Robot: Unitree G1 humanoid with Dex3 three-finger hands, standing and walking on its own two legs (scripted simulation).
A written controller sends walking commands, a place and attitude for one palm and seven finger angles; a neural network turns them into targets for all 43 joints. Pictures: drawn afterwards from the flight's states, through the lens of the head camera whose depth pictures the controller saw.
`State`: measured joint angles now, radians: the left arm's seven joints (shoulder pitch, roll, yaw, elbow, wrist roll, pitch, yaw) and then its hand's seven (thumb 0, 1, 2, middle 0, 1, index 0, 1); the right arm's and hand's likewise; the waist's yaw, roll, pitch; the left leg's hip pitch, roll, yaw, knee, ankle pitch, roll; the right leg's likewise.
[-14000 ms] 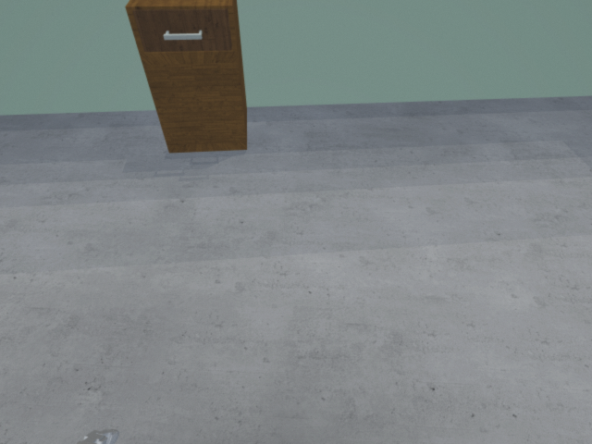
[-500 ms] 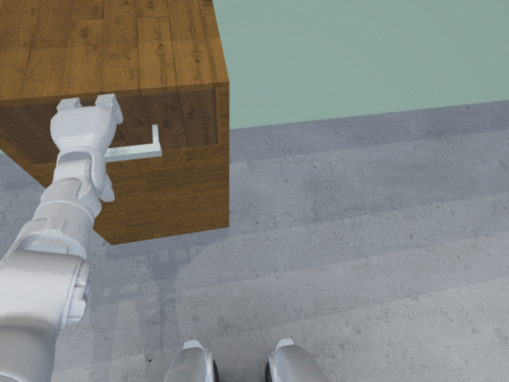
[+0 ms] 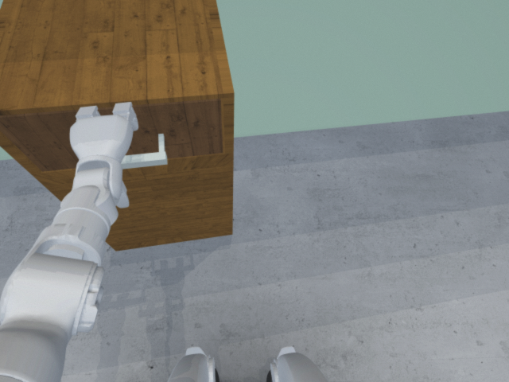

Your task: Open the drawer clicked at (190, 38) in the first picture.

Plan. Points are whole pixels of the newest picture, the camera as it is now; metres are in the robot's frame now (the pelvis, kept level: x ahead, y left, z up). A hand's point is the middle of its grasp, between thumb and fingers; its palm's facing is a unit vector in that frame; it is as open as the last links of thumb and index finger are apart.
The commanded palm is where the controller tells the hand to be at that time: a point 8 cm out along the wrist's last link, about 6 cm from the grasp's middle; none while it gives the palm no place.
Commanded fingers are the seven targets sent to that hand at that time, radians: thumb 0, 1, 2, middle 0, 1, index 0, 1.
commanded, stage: lower the fingers behind the handle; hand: left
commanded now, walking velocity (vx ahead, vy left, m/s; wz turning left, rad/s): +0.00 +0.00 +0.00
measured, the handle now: (124, 152) +0.54 +0.21 -0.06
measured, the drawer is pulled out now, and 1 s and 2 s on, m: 0.00 0.00 0.00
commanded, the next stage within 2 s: close the thumb around the handle in 1.54 s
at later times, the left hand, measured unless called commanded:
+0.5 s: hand (116, 169) +0.49 +0.21 -0.04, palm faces -0.07 -0.03 -1.00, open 13.8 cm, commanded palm +0.49 +0.19 +0.01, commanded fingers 0.00 -0.50 0.30 -0.30 -1.20 -0.30 -1.20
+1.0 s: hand (121, 179) +0.50 +0.21 -0.08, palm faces -0.06 -0.04 -1.00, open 13.8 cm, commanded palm +0.49 +0.19 -0.03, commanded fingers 0.00 -0.50 0.30 -0.30 -1.20 -0.30 -1.20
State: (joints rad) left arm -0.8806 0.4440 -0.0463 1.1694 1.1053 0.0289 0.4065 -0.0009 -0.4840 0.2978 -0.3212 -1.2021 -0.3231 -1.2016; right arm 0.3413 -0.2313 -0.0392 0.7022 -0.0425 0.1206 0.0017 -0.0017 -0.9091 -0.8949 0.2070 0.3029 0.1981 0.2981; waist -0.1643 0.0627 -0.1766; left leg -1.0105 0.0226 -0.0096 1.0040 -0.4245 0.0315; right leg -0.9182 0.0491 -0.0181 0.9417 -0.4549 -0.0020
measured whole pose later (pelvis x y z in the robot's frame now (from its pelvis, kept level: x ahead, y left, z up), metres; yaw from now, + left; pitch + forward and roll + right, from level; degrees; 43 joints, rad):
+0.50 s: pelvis -0.01 +0.00 -0.02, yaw +0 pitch +28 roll -4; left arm -0.89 0.48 -0.02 1.20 1.12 0.01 0.44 0.00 -0.48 0.30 -0.32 -1.20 -0.32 -1.20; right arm 0.33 -0.24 -0.04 0.73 -0.05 0.10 0.01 0.00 -0.91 -0.89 0.21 0.30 0.20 0.30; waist -0.18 0.06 -0.19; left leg -1.15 0.03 -0.02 1.12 -0.46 0.03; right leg -1.06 0.05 -0.03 1.06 -0.49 -0.01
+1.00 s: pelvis -0.02 +0.00 -0.05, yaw -1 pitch +31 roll -5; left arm -0.90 0.50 0.00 1.17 1.14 0.00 0.46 0.00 -0.48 0.30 -0.32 -1.20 -0.32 -1.20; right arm 0.33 -0.22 -0.03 0.73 -0.06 0.09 0.02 0.00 -0.91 -0.89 0.21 0.30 0.20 0.30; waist -0.18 0.07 -0.20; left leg -1.29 0.03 -0.02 1.24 -0.49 0.04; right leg -1.19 0.06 -0.04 1.18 -0.53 0.00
